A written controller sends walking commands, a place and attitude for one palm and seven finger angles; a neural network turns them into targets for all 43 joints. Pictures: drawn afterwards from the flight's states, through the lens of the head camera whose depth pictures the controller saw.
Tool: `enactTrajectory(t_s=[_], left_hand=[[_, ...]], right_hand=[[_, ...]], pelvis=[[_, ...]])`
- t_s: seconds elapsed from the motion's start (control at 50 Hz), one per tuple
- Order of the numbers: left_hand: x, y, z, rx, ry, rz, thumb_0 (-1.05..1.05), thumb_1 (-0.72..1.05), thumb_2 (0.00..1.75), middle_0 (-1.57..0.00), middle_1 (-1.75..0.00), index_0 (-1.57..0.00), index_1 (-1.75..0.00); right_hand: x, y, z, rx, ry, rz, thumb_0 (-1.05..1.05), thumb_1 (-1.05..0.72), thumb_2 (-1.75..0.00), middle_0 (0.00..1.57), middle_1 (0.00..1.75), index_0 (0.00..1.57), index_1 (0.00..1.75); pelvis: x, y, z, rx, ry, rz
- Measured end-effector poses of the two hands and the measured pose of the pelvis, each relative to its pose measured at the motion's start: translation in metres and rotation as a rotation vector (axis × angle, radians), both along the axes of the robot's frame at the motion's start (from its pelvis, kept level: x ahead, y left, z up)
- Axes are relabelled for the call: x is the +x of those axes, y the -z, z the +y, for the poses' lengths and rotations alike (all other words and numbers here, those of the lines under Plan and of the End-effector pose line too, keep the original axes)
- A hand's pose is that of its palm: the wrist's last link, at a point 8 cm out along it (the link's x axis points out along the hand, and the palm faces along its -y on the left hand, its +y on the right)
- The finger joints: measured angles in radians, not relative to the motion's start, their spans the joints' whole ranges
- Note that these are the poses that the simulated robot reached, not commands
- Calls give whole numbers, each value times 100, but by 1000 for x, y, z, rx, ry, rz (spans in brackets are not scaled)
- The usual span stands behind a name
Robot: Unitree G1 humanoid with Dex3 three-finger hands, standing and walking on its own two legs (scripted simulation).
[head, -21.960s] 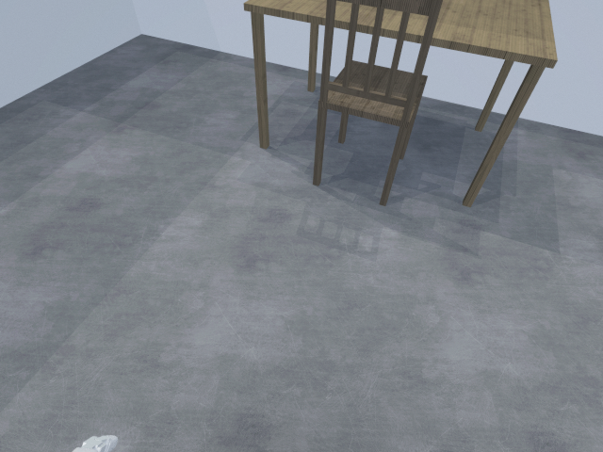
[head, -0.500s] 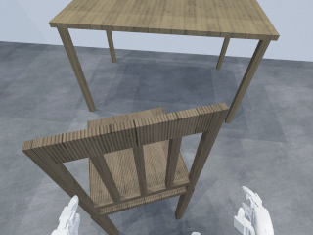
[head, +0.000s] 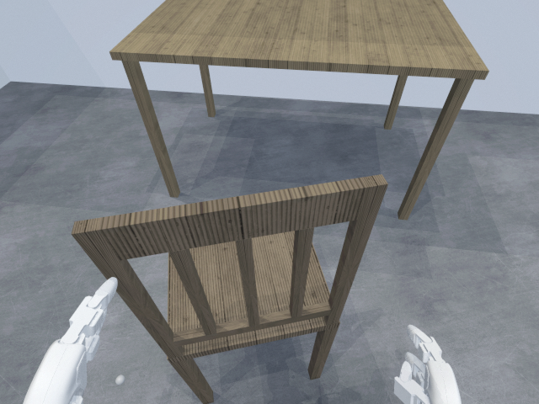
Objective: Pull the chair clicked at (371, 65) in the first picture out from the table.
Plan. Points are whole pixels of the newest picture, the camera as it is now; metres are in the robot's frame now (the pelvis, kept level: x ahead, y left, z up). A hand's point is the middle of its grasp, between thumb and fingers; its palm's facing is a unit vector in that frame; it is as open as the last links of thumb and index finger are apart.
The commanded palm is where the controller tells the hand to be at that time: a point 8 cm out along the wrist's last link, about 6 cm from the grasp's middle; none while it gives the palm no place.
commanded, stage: draw the hand back to the body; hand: left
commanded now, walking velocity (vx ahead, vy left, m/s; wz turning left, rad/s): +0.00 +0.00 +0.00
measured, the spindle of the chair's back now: (249, 286) +0.31 +0.07 -0.02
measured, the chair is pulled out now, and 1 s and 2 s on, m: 0.63 0.63 0.63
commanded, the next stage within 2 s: step back with the hand held close in 0.98 s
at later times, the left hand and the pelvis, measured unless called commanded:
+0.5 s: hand (62, 261) +0.22 +0.24 +0.19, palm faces +0.43 -0.79 -0.45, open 10.8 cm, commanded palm +0.17 +0.28 +0.22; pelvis +0.04 -0.01 +0.05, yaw -1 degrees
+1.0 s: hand (53, 232) +0.24 +0.25 +0.21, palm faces +0.45 -0.78 -0.44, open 7.5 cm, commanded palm +0.19 +0.29 +0.23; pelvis +0.05 -0.01 +0.05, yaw -2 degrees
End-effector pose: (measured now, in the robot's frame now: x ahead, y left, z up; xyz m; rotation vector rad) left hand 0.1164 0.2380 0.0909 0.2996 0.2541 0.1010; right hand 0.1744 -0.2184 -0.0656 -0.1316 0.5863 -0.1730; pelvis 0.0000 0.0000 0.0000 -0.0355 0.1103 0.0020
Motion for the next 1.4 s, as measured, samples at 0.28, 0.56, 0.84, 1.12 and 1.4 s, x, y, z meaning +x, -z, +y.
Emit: enactTrajectory(t_s=[0.28,0.56,0.84,1.12,1.4], left_hand=[[32,-78,27,171,-282,-204,-1,2,47,-8,-12,-12,-14],[66,-128,37,271,-276,-333,1,49,71,-16,-22,-16,-23],[80,-138,44,262,-299,-376,2,82,87,-20,-29,-20,-30],[76,-138,52,253,-286,-383,2,89,90,-21,-30,-21,-30],[82,-133,56,328,-143,-332,1,89,90,-21,-30,-21,-30]], right_hand=[[22,-33,-12,-12,-23,-7,2,-90,-90,20,30,21,30],[48,-40,-24,-14,-43,19,2,-90,-90,20,30,20,30],[50,-37,-20,10,-48,55,2,-90,-90,20,30,20,30],[37,-40,-17,-4,-34,64,2,-90,-90,20,30,20,30],[1,-37,-18,-22,53,165,2,-90,-90,20,30,20,30]], pelvis=[[23,-37,-7,24,8,-130],[44,-50,-15,24,18,-155],[47,-54,-13,23,27,-162],[42,-55,-5,22,34,-172],[18,-56,11,28,65,-113]])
